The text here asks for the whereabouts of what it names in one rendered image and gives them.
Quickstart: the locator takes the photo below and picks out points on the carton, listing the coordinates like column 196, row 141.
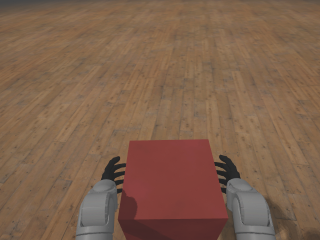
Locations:
column 171, row 191

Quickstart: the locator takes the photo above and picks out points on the robot left forearm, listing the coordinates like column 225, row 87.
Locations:
column 97, row 212

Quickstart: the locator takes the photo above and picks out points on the robot left hand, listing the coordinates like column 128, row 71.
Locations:
column 110, row 169

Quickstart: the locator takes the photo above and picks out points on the robot right hand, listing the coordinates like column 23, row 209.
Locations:
column 229, row 173

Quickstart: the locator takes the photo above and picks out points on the robot right forearm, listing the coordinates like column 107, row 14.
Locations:
column 251, row 213

